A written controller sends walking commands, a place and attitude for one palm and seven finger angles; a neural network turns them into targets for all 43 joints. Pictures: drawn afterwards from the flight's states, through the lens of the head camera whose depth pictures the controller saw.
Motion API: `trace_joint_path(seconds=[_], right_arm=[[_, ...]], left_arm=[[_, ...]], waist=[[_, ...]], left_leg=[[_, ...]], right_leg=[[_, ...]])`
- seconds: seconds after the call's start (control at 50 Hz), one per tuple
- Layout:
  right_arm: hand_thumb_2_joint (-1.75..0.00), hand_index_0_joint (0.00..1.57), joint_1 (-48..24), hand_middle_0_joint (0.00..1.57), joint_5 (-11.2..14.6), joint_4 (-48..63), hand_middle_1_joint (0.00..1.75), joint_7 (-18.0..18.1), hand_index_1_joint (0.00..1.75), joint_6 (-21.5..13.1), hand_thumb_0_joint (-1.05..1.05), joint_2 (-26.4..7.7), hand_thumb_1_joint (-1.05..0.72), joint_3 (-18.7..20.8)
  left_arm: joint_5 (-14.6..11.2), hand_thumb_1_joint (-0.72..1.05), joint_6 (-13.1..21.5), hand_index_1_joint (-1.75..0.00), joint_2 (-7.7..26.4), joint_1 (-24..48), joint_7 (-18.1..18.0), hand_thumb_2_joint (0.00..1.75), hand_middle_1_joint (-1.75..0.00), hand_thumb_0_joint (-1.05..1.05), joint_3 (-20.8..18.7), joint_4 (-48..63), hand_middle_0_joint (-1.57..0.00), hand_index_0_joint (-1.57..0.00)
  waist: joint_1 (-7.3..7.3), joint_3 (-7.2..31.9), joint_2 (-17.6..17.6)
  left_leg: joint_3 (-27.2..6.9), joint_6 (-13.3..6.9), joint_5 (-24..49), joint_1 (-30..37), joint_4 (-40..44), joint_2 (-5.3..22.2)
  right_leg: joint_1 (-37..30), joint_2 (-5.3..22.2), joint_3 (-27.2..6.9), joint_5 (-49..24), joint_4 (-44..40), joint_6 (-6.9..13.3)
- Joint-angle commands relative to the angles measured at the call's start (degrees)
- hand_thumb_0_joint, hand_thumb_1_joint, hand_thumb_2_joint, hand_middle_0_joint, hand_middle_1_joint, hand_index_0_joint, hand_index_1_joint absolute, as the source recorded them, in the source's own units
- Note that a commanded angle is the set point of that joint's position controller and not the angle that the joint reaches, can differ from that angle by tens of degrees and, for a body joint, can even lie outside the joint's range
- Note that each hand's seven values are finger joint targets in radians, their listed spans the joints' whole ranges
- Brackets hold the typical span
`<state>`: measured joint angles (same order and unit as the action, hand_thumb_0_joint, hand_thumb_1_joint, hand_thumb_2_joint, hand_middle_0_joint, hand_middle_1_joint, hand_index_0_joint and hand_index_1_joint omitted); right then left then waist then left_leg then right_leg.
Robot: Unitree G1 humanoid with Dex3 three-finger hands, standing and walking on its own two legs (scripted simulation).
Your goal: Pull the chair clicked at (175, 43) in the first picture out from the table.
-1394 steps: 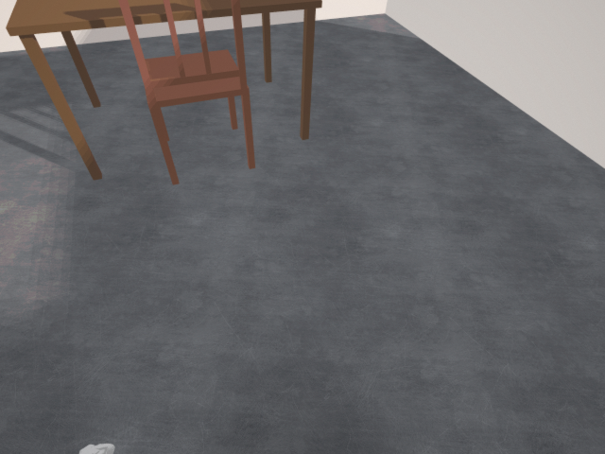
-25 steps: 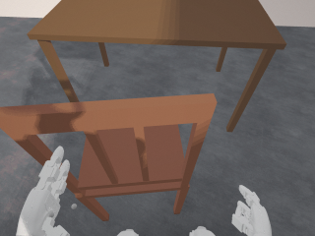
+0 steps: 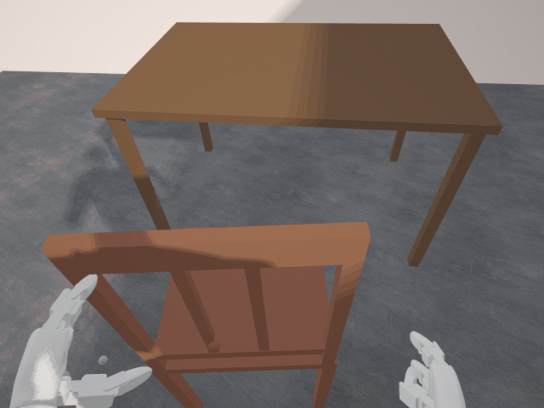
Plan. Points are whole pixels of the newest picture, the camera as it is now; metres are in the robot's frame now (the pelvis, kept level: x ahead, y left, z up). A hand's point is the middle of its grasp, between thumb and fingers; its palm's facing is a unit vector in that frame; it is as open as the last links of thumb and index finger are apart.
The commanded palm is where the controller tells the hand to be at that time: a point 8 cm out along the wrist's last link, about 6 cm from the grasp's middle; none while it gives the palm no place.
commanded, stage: draw the hand back to the body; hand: left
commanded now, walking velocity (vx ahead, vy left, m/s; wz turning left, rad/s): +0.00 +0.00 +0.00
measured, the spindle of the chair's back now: (199, 314) +0.28 +0.17 -0.07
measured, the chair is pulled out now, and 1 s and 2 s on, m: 0.46 0.46 0.46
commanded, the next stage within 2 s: step back with the hand held close in 0.72 s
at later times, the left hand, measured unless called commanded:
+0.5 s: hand (60, 274) +0.20 +0.25 +0.18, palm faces +0.50 -0.75 -0.43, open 7.7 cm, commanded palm +0.15 +0.29 +0.19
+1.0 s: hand (52, 273) +0.20 +0.26 +0.18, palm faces +0.44 -0.76 -0.48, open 7.4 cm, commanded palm +0.14 +0.29 +0.19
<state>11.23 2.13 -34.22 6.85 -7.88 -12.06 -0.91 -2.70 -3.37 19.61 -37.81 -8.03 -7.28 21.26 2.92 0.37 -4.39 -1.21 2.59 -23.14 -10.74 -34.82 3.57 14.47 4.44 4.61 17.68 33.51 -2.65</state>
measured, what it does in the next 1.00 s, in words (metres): stands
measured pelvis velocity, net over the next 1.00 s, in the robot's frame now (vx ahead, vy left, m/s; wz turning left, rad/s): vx -0.01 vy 0.00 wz -0.03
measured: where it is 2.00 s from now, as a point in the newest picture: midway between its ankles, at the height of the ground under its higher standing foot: outside the picture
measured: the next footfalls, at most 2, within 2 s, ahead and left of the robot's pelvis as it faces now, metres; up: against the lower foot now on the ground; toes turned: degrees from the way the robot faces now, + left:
none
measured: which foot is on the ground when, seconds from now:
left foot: down 0.00-1.00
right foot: down 0.00-1.00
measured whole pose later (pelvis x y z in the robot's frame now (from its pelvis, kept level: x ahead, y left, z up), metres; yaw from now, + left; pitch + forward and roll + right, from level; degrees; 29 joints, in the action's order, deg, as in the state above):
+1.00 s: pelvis -0.01 +0.00 +0.01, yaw -2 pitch -1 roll -1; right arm 8.2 1.8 -34.7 3.8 -4.4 -13.2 1.1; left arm -3.5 6.4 21.1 -27.2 -8.8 -23.4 24.4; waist 1.6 -3.0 -5.1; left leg 1.0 2.7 -18.3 -7.6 -27.2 3.9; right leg 12.6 3.7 2.9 12.5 26.5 -2.4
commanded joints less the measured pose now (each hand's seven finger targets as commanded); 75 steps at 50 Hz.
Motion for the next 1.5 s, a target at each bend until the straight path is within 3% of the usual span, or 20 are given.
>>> trace_joint_path(seconds=[0.0,0.12,0.2,0.24,0.32,0.38,0.42,0.5,0.6,0.66,0.78,0.82,0.84,0.88,0.94,1.08,1.22,1.34,1.44,1.48], right_arm=[[-0.90,0.20,-7.8,0.20,-0.6,8.2,0.30,0.2,0.30,-4.7,0.00,-6.1,-0.90,1.7],[-0.90,0.20,-7.7,0.20,-0.9,7.1,0.30,-0.7,0.30,-7.0,0.00,-6.0,-0.90,1.2],[-0.90,0.20,-8.2,0.20,-0.9,6.2,0.30,-1.1,0.30,-7.1,0.00,-6.6,-0.90,1.7],[-0.90,0.20,-8.1,0.20,-0.9,6.0,0.30,-1.2,0.30,-6.7,0.00,-6.7,-0.90,2.1],[-0.90,0.20,-8.4,0.20,-0.8,5.8,0.30,-1.7,0.30,-5.6,0.00,-6.3,-0.90,2.0],[-0.90,0.20,-9.1,0.20,-0.6,5.9,0.30,-2.3,0.30,-3.0,0.00,-6.6,-0.90,3.1],[-0.90,0.20,-9.5,0.20,-0.3,6.5,0.30,-2.8,0.30,-1.8,0.00,-6.3,-0.90,3.1],[-0.90,0.20,-10.4,0.20,-0.3,7.3,0.30,-2.5,0.30,-1.1,0.00,-6.5,-0.90,3.4],[-0.90,0.20,-9.7,0.20,-0.3,6.9,0.30,-1.8,0.30,-2.4,0.00,-6.3,-0.90,3.4],[-0.90,0.20,-9.1,0.20,-0.1,6.5,0.30,-1.7,0.30,-2.2,0.00,-6.4,-0.90,3.7],[-0.90,0.20,-9.4,0.20,-0.3,6.3,0.30,-1.4,0.30,-2.1,0.00,-6.9,-0.90,3.8],[-0.90,0.20,-9.6,0.20,-0.3,6.5,0.30,-1.6,0.30,-2.7,0.00,-6.9,-0.90,3.3],[-0.90,0.20,-7.8,0.20,0.1,8.3,0.30,-1.6,0.30,-1.5,0.00,-7.7,-0.90,4.0],[-0.90,0.20,-7.8,0.20,-0.3,7.7,0.30,-2.0,0.30,-0.6,0.00,-6.9,-0.90,4.0],[-0.90,0.20,-8.3,0.20,-0.6,8.8,0.30,-2.5,0.30,1.1,0.00,-7.1,-0.90,4.2],[-0.90,0.20,-8.7,0.20,-0.7,10.4,0.30,-2.0,0.30,4.0,0.00,-6.3,-0.90,4.9],[-0.90,0.20,-7.5,0.20,-0.9,9.8,0.30,-1.3,0.30,2.6,0.00,-5.9,-0.90,4.5],[-0.90,0.20,-6.4,0.20,-0.9,9.6,0.30,-1.2,0.30,2.0,0.00,-6.0,-0.90,4.4],[-0.90,0.20,-5.5,0.20,-1.2,9.5,0.30,-1.1,0.30,1.7,0.00,-6.1,-0.90,3.9],[-0.90,0.20,-5.5,0.20,-1.3,9.7,0.30,-1.2,0.30,1.5,0.00,-6.5,-0.90,3.7]], left_arm=[[0.1,0.32,6.0,-0.18,10.8,10.4,-3.9,0.62,-0.18,0.00,-14.2,18.6,-0.12,-0.12],[0.4,0.54,6.1,-0.22,12.7,14.0,-4.4,0.73,-0.22,0.00,-16.3,23.6,-0.15,-0.15],[0.3,0.68,6.3,-0.26,12.4,16.8,-4.4,0.80,-0.26,0.00,-17.4,21.8,-0.17,-0.17],[-0.1,0.75,6.7,-0.27,12.3,17.5,-4.3,0.83,-0.27,0.00,-18.2,19.6,-0.18,-0.18],[-0.1,0.90,7.5,-0.30,10.5,18.2,-3.5,0.90,-0.30,0.00,-18.7,15.6,-0.20,-0.20],[-0.8,0.90,7.4,-0.30,7.5,12.2,-2.4,0.90,-0.30,0.00,-17.8,8.6,-0.20,-0.20],[-0.9,0.90,7.7,-0.30,6.6,10.5,-1.7,0.90,-0.30,0.00,-17.2,7.9,-0.20,-0.20],[-1.1,0.90,8.8,-0.30,11.7,11.8,-1.9,0.90,-0.30,0.00,-21.0,13.4,-0.20,-0.20],[-0.7,0.90,9.6,-0.30,13.4,13.4,-2.8,0.90,-0.30,0.00,-22.0,17.9,-0.20,-0.20],[-0.7,0.90,9.4,-0.30,10.3,11.8,-2.8,0.90,-0.30,0.00,-19.8,15.4,-0.20,-0.20],[-0.6,0.90,9.6,-0.30,10.3,13.3,-2.8,0.90,-0.30,0.00,-19.3,13.8,-0.20,-0.20],[-0.3,0.90,10.0,-0.30,9.4,16.4,-2.5,0.90,-0.30,0.00,-17.4,16.1,-0.20,-0.20],[-1.4,0.90,13.1,-0.30,20.9,25.1,-2.4,0.90,-0.30,0.00,-27.8,21.6,-0.20,-0.20],[-1.1,0.90,13.2,-0.30,13.9,16.5,-1.5,0.90,-0.30,0.00,-24.2,13.7,-0.20,-0.20],[-0.9,0.90,13.3,-0.30,11.0,8.5,-1.4,0.90,-0.30,0.00,-22.6,12.7,-0.20,-0.20],[-0.3,0.90,13.1,-0.30,12.9,4.3,-2.5,0.90,-0.30,0.00,-24.1,17.7,-0.20,-0.20],[-0.3,0.90,13.9,-0.30,13.5,5.0,-3.8,0.90,-0.30,0.00,-24.6,22.0,-0.20,-0.20],[0.2,0.90,13.8,-0.30,12.8,6.7,-4.3,0.90,-0.30,0.00,-23.7,20.2,-0.20,-0.20],[0.7,0.90,13.8,-0.30,13.9,9.2,-4.7,0.90,-0.30,0.00,-23.9,18.7,-0.20,-0.20],[0.8,0.90,14.0,-0.30,14.1,9.7,-4.7,0.90,-0.30,0.00,-23.9,19.1,-0.20,-0.20]], waist=[[-0.01,4.4,-2.6],[0.48,6.8,-4.9],[0.07,4.8,-3.5],[0.06,3.8,0.3],[0.44,2.2,0.3],[0.72,0.5,4.8],[0.85,0.0,4.5],[1.17,3.3,0.4],[0.79,5.1,-1.0],[0.52,3.9,-0.1],[0.53,2.9,2.2],[0.21,2.7,0.2],[-1.04,-2.4,0.9],[-1.67,0.1,3.6],[-1.62,4.1,1.8],[-1.72,8.2,4.1],[-1.62,8.2,-3.4],[-1.81,4.6,0.2],[-2.11,1.7,6.1],[-2.14,1.2,5.3]], left_leg=[[1.4,-1.5,19.6,0.2,8.3,-1.2],[1.8,-1.5,25.4,4.0,9.4,-1.1],[2.0,-1.6,24.8,4.3,9.8,-1.0],[1.9,-1.9,24.0,4.5,10.3,-0.8],[2.3,-2.1,23.3,4.0,11.1,-0.9],[2.3,-2.3,23.4,2.5,11.6,-0.4],[2.5,-2.4,22.5,1.4,12.0,-0.6],[2.5,-2.4,21.1,2.2,11.8,-0.8],[2.7,-2.3,21.9,3.6,11.4,-0.7],[2.9,-2.2,22.3,3.7,11.6,-0.4],[2.5,-2.5,19.0,2.9,12.2,-0.4],[2.3,-2.4,18.7,2.9,12.7,-0.7],[2.8,-3.4,15.7,-0.1,10.5,1.0],[1.7,-2.7,15.2,-0.4,10.0,0.6],[1.3,-2.7,22.0,-0.4,10.9,1.8],[0.7,-2.8,29.5,-0.9,10.5,3.7],[-0.5,-3.1,26.4,-4.2,10.8,5.1],[-0.1,-2.7,9.6,-11.2,9.6,2.8],[1.0,-2.9,-3.4,-11.4,7.1,0.2],[0.3,-3.2,-5.1,-11.4,7.7,0.7]], right_leg=[[-7.8,-0.8,0.1,-16.3,-6.2,3.9],[-10.6,-0.5,0.4,-20.8,-6.4,3.8],[-10.3,-0.8,-0.1,-21.0,-7.4,3.7],[-9.9,-0.8,0.2,-20.7,-7.7,3.3],[-10.0,-0.8,0.1,-19.8,-8.5,3.3],[-9.8,-0.9,0.1,-20.0,-8.4,3.1],[-10.0,-0.9,0.0,-19.5,-9.2,3.1],[-11.0,-0.7,-0.8,-18.7,-9.3,3.3],[-11.3,-0.7,-0.9,-19.7,-9.6,3.4],[-10.3,-0.7,-0.5,-19.5,-9.4,3.3],[-9.3,-0.9,-0.4,-15.3,-10.0,3.2],[-9.3,-0.8,-0.5,-14.9,-10.0,3.4],[-3.8,2.1,-6.6,-21.4,-12.5,3.7],[-6.1,3.3,-6.7,-23.8,-11.1,4.3],[-8.8,2.9,-5.0,-26.4,-8.5,3.6],[-9.1,2.6,-3.6,-28.6,-5.5,2.6],[-7.4,2.0,-3.1,-21.7,-3.2,2.4],[-4.9,2.3,-5.7,-14.6,-6.7,2.9],[3.4,4.0,-9.4,5.1,-14.5,3.4],[5.5,3.8,-9.1,10.7,-15.5,3.4]])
